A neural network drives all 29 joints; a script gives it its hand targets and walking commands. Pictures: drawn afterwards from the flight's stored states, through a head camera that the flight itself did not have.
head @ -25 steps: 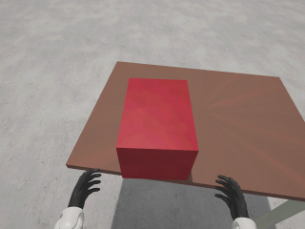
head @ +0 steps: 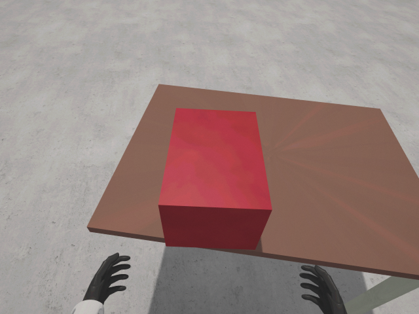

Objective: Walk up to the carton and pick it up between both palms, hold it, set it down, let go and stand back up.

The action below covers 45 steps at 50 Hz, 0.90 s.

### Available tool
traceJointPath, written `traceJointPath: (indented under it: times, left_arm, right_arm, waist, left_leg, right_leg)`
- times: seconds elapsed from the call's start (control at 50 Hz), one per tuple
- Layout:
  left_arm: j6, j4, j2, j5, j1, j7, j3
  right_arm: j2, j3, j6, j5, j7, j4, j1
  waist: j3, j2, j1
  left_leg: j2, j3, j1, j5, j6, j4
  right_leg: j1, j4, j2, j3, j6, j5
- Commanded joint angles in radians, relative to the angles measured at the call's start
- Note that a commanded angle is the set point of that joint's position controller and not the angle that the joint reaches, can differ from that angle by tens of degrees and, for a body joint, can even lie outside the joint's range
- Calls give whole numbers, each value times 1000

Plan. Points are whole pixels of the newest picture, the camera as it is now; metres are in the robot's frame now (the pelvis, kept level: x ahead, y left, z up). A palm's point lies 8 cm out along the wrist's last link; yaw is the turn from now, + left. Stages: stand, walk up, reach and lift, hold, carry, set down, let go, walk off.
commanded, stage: let go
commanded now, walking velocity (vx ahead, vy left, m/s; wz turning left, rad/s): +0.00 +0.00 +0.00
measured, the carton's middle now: (213, 175) +0.47 +0.01 -0.05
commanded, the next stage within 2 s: stand in 0.46 s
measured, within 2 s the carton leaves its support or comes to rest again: neither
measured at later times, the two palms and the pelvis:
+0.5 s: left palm (88, 312) +0.15 +0.24 -0.08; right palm out of the picture +0.14 -0.23 -0.08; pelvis -0.01 +0.00 +0.00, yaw +0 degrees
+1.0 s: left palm out of the picture -0.01 +0.26 -0.14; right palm out of the picture +0.02 -0.24 -0.12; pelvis -0.02 +0.01 +0.00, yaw +2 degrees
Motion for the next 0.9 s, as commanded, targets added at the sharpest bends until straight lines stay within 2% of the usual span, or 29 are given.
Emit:
traceJointPath:
  times: [0.0, 0.02, 0.12, 0.16, 0.18, 0.2, 0.3, 0.32, 0.34, 0.36, 0.42, 0.44, 0.46, 0.48, 0.5, 0.52, 0.54, 0.58, 0.6, 0.62, 0.64, 0.66, 0.68, 0.76, 0.78, 0.82, 0.84, 0.86, 0.88]
  left_arm:
    - [9, -78, 65, 3, -71, 1, 12]
    - [18, -97, 89, 11, -77, 3, 12]
    - [59, -83, 114, 13, -54, 6, 52]
    - [70, -89, 90, 18, -42, 0, 37]
    - [67, -105, 71, 14, -60, 7, 37]
    - [71, -93, 90, 16, -50, 5, 39]
    - [80, -106, 94, 26, -51, 17, 37]
    - [84, -88, 91, 18, -51, 17, 33]
    - [86, -73, 81, 30, -50, 18, 29]
    - [86, -66, 87, 23, -50, 19, 39]
    - [83, -78, 94, 30, -55, 18, 45]
    - [84, -79, 101, 24, -47, 16, 40]
    - [39, 23, 180, 131, 55, 12, 77]
    - [32, 27, 186, 107, 97, 12, 81]
    - [28, 24, 98, 92, 34, -4, 53]
    - [35, 48, 89, 83, 62, 4, 50]
    - [39, 74, 84, 79, 60, 9, 44]
    - [38, 71, 126, 89, 21, 2, 57]
    - [38, 84, 85, 90, 29, -4, 40]
    - [37, 106, 100, 84, 69, -7, 51]
    - [31, 106, 101, 86, 16, 3, 46]
    - [26, 126, 93, 85, 46, 8, 43]
    - [29, 156, 97, 86, 50, 21, 40]
    - [21, 227, 114, 82, 130, 23, 38]
    - [19, 234, 173, 82, 121, 18, 56]
    - [4, 268, 106, 76, 158, 15, 37]
    - [0, 279, 141, 79, 130, 12, 45]
    - [4, 289, 92, 79, 119, 9, 34]
    - [1, 312, 92, 76, 137, 14, 25]
  right_arm:
    - [-99, -35, -9, -10, 3, -40, -68]
    - [-122, -29, 0, -9, -3, -90, -94]
    - [-102, -50, 25, -25, 6, -39, -56]
    - [-108, -48, 32, -31, 5, -66, -47]
    - [-117, -50, 25, -30, 14, -82, -88]
    - [-106, -51, 28, -46, 12, -65, -63]
    - [-115, -27, 43, -42, 14, -34, -68]
    - [-112, -50, 38, -43, 15, -31, -75]
    - [-128, -62, 37, -51, 16, -36, -57]
    - [-131, -48, 37, -44, 16, -40, -85]
    - [-100, -46, 38, -61, 22, -13, -37]
    - [-119, -53, 41, -55, 19, -44, -67]
    - [-219, -68, 181, -87, -6, 40, 76]
    - [-208, -75, 244, -92, -12, 27, 72]
    - [-239, -80, 271, -104, -4, 4, 48]
    - [-166, -69, 274, -106, 8, -12, 32]
    - [-179, -75, 280, -94, 9, -3, 58]
    - [-199, -73, 287, -99, 18, 1, 39]
    - [-190, -70, 276, -104, 26, 5, 34]
    - [-178, -72, 279, -101, 13, 20, 45]
    - [-213, -85, 276, -95, 17, 23, 43]
    - [-196, -81, 278, -93, 15, 34, 61]
    - [-156, -73, 268, -91, 15, 32, 101]
    - [-225, -78, 258, -105, 11, 90, 114]
    - [-214, -82, 261, -100, 2, 99, 137]
    - [-199, -64, 264, -95, -1, 118, 166]
    - [-210, -76, 259, -84, 2, 132, 177]
    - [-190, -57, 268, -91, 4, 135, 162]
    - [-191, -63, 268, -76, 6, 127, 133]
  waist:
    - [-1, 46, -1]
    - [-24, 40, -9]
    - [-44, 7, 15]
    - [-49, 33, -16]
    - [-51, 62, -4]
    - [-43, 17, -11]
    - [-76, 59, -3]
    - [-84, 32, 4]
    - [-70, 41, -38]
    - [-59, 62, 10]
    - [-43, 29, -24]
    - [-57, 13, 1]
    - [-150, 40, -18]
    - [-116, 82, 8]
    - [-106, 88, -4]
    - [-65, 53, 5]
    - [-116, 40, -9]
    - [-62, -75, 20]
    - [-82, -2, 10]
    - [-46, 31, 26]
    - [-18, 37, 12]
    - [-39, 112, 18]
    - [-24, -41, -19]
    - [-26, 73, 15]
    - [7, 55, -7]
    - [-27, -36, 14]
    - [-28, -27, -4]
    - [-17, -6, -11]
    - [-90, 89, -2]
  left_leg:
    - [-24, 16, 14, 194, -34, -50]
    - [-24, 28, 30, 202, -27, -46]
    - [-14, 26, 34, 262, -20, -23]
    - [-13, 28, 30, 275, -19, -45]
    - [-13, 35, 13, 270, -19, -35]
    - [-18, 34, 23, 257, -24, -34]
    - [-20, 27, 15, 295, -28, -29]
    - [-21, 35, 15, 261, -24, -23]
    - [-24, 43, 22, 287, -32, 1]
    - [-30, 38, -2, 276, -27, -10]
    - [-17, 28, 20, 251, -30, -2]
    - [-35, 45, 40, 257, -18, -1]
    - [96, -80, -87, 474, -11, 52]
    - [101, -88, -112, 458, -1, 82]
    - [83, -70, -101, 410, -8, 66]
    - [80, -69, -117, 304, -3, 47]
    - [71, -82, -137, 315, 8, 66]
    - [61, -97, -212, 163, 5, 19]
    - [52, -87, -192, 108, -2, 15]
    - [59, -108, -210, 133, 7, 6]
    - [64, -117, -249, 91, 7, -20]
    - [53, -102, -225, 68, 9, -19]
    - [61, -108, -183, 52, 14, -31]
    - [63, -126, -190, 67, 29, -32]
    - [64, -140, -193, 108, 32, -30]
    - [68, -138, -167, 96, 27, -31]
    - [62, -129, -129, 71, 20, -27]
    - [60, -117, -148, 56, 13, -35]
    - [53, -108, -120, 62, 26, -29]
  right_leg:
    - [-62, -62, -2, -21, -39, 59]
    - [-60, -68, 2, -11, -43, 82]
    - [-38, -42, -2, -27, -34, 148]
    - [-18, -54, 15, -35, -41, 177]
    - [-20, -52, 9, -19, -39, 153]
    - [-39, -45, 10, -33, -33, 136]
    - [-4, -33, -1, -26, -29, 211]
    - [-26, -32, -1, -38, -34, 177]
    - [-54, -31, 5, -19, -30, 194]
    - [-19, -24, 1, -22, -24, 189]
    - [-69, -18, 0, -22, -31, 156]
    - [-62, -25, -2, -19, -21, 173]
    - [0, 93, -115, 51, 8, 347]
    - [-17, 95, -110, 26, 29, 313]
    - [-81, 84, -108, 32, 34, 271]
    - [-92, 73, -97, 33, 30, 202]
    - [-47, 84, -100, 38, 32, 293]
    - [-47, 54, -113, 44, 26, 210]
    - [-68, 58, -108, 63, 14, 147]
    - [-83, 42, -111, 46, 18, 156]
    - [-91, 51, -122, 69, 13, 135]
    - [-94, 30, -123, 56, 15, 98]
    - [-147, 27, -117, 48, 14, 83]
    - [-120, 20, -118, 60, 16, 97]
    - [-143, 22, -115, 65, 11, 96]
    - [-135, -2, -111, 57, 18, 77]
    - [-162, -19, -108, 64, 8, 65]
    - [-174, -18, -105, 45, 21, 26]
    - [-135, -8, -109, 64, 8, 97]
